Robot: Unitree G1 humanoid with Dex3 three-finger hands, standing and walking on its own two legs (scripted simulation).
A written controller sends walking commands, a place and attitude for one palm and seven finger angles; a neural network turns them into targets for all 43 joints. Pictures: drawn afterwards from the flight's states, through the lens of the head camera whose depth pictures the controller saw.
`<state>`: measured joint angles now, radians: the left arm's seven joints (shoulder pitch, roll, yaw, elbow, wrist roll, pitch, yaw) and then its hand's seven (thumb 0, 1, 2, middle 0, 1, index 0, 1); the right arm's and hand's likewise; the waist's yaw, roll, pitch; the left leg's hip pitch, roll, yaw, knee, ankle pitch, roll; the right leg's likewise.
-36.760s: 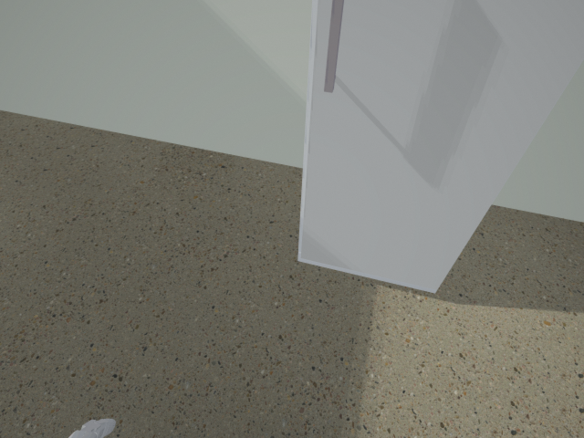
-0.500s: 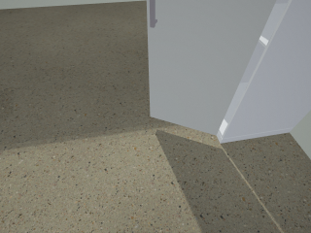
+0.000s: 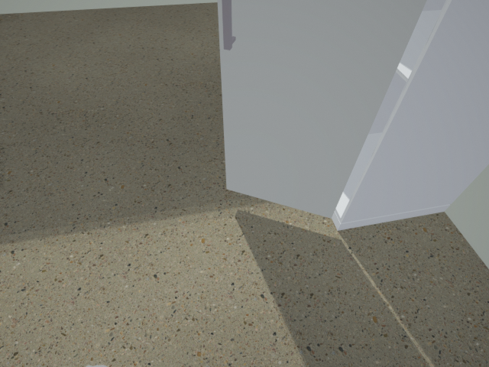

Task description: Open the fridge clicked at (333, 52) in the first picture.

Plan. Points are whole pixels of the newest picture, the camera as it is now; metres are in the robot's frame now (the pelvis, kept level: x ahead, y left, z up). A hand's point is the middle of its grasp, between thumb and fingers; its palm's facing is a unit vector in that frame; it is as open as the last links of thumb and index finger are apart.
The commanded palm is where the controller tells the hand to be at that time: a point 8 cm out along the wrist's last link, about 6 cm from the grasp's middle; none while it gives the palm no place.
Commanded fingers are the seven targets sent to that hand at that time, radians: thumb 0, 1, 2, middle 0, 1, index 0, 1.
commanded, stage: look to check the result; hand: left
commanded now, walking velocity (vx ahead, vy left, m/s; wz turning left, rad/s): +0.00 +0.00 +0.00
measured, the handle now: out of the picture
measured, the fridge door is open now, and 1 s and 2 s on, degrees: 60 60 60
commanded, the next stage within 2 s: stand and wait in 0.46 s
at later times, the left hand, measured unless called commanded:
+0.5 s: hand out of the picture +0.10 +0.24 -0.16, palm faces -0.06 -0.93 -0.36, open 7.4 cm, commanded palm none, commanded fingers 0.00 0.90 0.90 -0.20 -0.30 -0.20 -0.30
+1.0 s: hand out of the picture +0.10 +0.24 -0.16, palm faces -0.08 -0.94 -0.34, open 7.4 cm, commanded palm none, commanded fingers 0.00 0.90 0.90 -0.20 -0.30 -0.20 -0.30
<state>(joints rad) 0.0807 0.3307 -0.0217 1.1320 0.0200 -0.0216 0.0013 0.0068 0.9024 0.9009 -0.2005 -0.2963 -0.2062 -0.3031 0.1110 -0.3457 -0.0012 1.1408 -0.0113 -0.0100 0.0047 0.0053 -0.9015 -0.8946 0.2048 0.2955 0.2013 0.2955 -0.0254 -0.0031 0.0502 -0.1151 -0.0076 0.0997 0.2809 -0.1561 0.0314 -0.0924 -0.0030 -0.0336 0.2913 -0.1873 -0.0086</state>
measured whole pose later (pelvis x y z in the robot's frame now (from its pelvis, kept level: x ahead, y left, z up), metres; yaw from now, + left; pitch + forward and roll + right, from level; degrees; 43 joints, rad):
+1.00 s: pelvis +0.01 -0.01 +0.00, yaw -1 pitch -1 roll +0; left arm 0.10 0.35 -0.02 1.14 0.02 -0.02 0.01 0.01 0.90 0.90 -0.20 -0.30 -0.21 -0.30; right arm 0.13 -0.34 0.00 1.15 -0.01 -0.01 0.00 0.01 -0.90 -0.89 0.21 0.30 0.20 0.30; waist -0.02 0.00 0.05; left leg -0.09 0.02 0.11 0.27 -0.17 0.01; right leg -0.05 0.02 -0.03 0.25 -0.19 -0.03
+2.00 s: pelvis +0.01 +0.00 +0.00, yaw -1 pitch -1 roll +0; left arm 0.10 0.35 -0.02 1.15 0.02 -0.02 0.00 0.01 0.90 0.90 -0.20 -0.30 -0.21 -0.30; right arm 0.11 -0.34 0.00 1.15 -0.01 -0.01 0.00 0.01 -0.90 -0.89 0.21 0.30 0.20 0.30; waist -0.02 -0.01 0.06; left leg -0.08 0.00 0.11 0.26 -0.16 0.03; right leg -0.05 0.01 -0.02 0.25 -0.18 -0.01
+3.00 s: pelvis +0.01 +0.00 +0.00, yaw -1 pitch -1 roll +0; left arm 0.10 0.35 -0.02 1.15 0.02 -0.02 0.01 0.01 0.90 0.90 -0.20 -0.30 -0.21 -0.30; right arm 0.11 -0.34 0.00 1.15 -0.01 -0.01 0.00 0.01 -0.90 -0.89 0.21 0.30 0.20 0.30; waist -0.02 -0.01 0.05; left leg -0.08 0.00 0.11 0.25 -0.16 0.02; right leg -0.05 0.01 -0.02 0.24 -0.17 -0.02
